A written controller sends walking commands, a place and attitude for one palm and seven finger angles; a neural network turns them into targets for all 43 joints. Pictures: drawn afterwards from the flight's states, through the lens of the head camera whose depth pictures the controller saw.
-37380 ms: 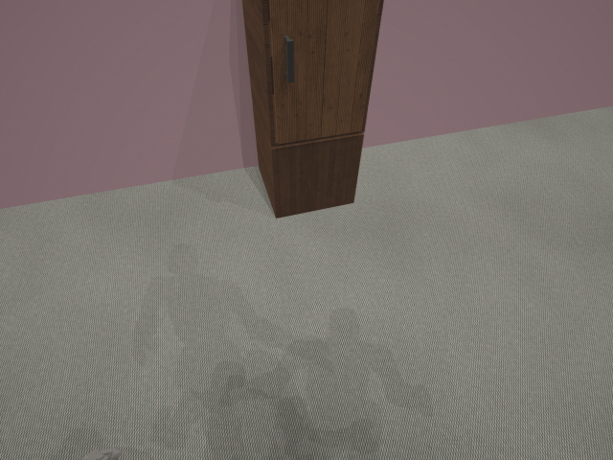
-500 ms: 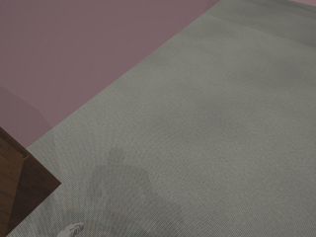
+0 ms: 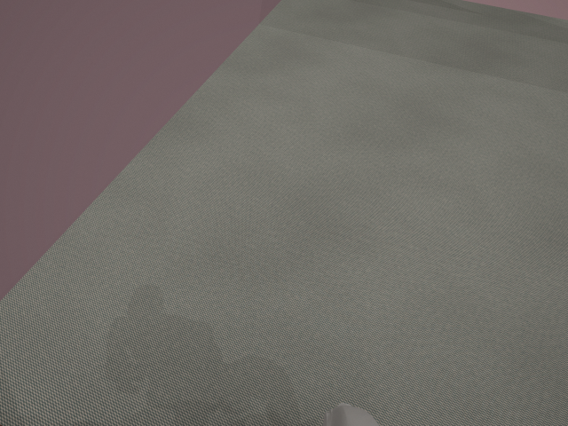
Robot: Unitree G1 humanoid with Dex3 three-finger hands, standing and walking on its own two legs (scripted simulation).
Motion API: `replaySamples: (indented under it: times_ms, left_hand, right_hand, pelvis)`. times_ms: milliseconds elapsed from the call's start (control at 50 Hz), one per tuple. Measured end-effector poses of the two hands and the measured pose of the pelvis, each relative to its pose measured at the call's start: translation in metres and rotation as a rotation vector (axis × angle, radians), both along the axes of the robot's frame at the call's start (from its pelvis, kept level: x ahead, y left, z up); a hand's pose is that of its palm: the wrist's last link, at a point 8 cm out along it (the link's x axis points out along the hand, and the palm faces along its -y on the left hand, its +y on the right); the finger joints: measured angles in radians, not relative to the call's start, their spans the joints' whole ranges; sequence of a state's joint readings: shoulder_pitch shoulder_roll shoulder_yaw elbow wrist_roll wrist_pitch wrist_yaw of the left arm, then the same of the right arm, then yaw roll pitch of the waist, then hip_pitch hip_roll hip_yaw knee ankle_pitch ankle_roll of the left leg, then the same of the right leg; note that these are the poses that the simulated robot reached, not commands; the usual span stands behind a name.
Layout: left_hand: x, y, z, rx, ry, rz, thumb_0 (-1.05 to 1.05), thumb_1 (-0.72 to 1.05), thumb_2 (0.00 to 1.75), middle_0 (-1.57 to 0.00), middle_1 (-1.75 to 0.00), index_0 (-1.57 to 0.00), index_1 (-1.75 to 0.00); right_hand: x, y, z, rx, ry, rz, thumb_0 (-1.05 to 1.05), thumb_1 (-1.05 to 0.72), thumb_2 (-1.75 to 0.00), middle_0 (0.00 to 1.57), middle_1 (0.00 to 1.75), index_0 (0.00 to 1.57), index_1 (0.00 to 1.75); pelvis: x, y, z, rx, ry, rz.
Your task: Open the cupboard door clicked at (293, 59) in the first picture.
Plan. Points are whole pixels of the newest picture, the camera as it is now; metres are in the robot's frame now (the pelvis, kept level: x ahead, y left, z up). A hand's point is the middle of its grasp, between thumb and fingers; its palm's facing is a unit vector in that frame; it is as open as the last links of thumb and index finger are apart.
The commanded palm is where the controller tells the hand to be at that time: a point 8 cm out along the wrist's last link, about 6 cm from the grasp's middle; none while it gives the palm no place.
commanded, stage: walk to a spot facing it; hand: left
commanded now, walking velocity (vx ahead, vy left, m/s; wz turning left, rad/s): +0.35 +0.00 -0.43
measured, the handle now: out of the picture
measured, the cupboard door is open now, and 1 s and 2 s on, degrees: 48 48 48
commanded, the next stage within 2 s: turn to face it in 0.82 s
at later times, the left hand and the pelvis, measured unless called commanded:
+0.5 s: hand (223, 333) +0.29 +0.13 -0.18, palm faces -0.10 -0.98 -0.18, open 7.2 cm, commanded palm none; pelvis +0.23 -0.05 -0.01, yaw -9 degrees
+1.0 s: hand (287, 229) +0.52 +0.03 -0.17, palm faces -0.14 -0.97 -0.21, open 7.2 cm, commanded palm none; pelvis +0.44 -0.14 +0.00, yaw -10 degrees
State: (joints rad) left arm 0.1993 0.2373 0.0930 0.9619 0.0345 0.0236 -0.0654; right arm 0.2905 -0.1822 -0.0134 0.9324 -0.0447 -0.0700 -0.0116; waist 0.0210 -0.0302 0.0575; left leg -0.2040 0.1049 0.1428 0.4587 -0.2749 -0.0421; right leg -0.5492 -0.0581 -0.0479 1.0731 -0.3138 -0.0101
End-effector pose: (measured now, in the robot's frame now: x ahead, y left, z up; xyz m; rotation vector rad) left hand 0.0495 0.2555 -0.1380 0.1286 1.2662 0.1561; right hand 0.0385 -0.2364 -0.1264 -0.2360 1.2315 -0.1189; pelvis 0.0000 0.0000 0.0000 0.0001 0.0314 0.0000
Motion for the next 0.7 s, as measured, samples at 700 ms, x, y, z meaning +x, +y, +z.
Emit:
replaySamples:
  times_ms: [700]
  left_hand:
    - [0.345, -0.096, 0.0, 0.006, 0.03, -0.198, 0.01, 0.92, 0.9, -0.2, -0.3, -0.2, -0.3]
  right_hand:
    - [0.251, -0.064, -0.013, 0.05, 0.025, -0.264, -0.01, -0.92, -0.9, 0.2, 0.3, 0.2, 0.3]
  pelvis:
    - [0.314, -0.071, -0.001, 0.014, -0.024, -0.212]
